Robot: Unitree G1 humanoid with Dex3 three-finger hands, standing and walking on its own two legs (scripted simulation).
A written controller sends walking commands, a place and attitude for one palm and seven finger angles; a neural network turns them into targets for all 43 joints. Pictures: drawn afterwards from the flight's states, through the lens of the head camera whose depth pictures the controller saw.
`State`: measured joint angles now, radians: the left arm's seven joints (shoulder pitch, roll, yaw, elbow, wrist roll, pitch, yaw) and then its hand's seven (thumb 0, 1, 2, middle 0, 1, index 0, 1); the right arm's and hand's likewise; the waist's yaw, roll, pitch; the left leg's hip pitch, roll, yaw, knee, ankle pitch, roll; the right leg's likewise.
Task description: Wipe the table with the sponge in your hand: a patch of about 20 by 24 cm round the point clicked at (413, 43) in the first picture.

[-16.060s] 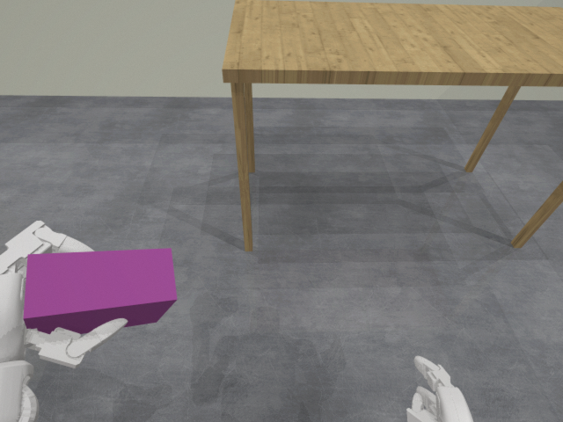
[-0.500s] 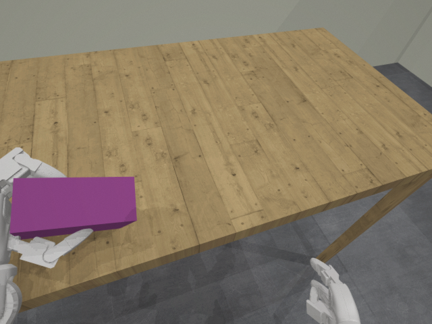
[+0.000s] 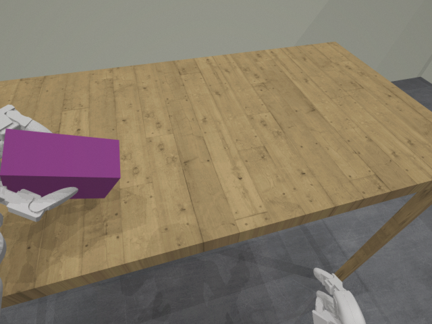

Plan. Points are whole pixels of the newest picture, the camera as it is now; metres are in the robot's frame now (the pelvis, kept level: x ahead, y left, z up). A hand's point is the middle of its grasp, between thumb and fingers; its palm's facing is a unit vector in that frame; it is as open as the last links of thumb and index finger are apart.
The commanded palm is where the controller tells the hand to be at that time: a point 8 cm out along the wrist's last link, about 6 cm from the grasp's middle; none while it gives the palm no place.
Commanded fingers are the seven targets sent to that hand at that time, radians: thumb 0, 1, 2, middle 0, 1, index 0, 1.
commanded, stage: turn the palm down, sponge in hand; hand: left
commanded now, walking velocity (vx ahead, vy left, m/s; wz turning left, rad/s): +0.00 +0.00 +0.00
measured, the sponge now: (81, 170) +0.27 +0.24 +0.18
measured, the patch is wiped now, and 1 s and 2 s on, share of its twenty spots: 0.00 0.00 0.00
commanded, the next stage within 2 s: none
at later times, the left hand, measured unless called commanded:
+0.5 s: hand (74, 195) +0.22 +0.22 +0.19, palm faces +0.31 -0.58 -0.76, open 10.0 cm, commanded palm +0.17 +0.26 +0.23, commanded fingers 0.00 0.10 1.30 -1.20 -1.60 -1.20 -1.60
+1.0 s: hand (46, 175) +0.23 +0.25 +0.22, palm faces +0.32 -0.34 -0.88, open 10.0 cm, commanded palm +0.18 +0.26 +0.27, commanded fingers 0.00 0.10 1.30 -1.20 -1.60 -1.20 -1.60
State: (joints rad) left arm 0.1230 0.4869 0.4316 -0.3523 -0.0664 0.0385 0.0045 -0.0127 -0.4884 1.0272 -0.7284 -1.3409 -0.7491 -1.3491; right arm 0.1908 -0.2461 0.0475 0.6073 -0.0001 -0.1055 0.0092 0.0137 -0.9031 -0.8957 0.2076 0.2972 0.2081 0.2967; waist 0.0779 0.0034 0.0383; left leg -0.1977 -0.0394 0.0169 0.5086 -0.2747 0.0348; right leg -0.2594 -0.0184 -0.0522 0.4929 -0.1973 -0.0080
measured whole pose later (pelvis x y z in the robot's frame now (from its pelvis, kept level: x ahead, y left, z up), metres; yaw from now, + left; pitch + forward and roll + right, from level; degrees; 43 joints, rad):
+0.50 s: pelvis -0.01 -0.05 -0.01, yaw +0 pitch -4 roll +1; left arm 0.23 0.62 0.34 -0.41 0.13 0.16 -0.06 -0.01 -0.49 1.03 -0.73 -1.34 -0.75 -1.35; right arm 0.13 -0.27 0.04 0.59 0.04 -0.05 -0.12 0.01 -0.90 -0.90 0.21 0.30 0.21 0.30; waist 0.09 0.07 0.03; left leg -0.20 0.02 -0.01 0.56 -0.30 -0.03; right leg -0.27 0.03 -0.09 0.57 -0.24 -0.08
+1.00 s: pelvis +0.00 -0.03 +0.00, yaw +0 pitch -5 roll +1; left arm 0.14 0.70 0.24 -0.49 0.38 0.37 -0.07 -0.01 -0.49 1.03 -0.73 -1.33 -0.75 -1.34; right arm 0.08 -0.26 0.06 0.59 0.06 -0.01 -0.12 0.01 -0.91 -0.90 0.20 0.30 0.20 0.30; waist 0.12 0.09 0.02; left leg -0.15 -0.02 0.01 0.52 -0.29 0.01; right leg -0.23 0.00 -0.06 0.54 -0.23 -0.04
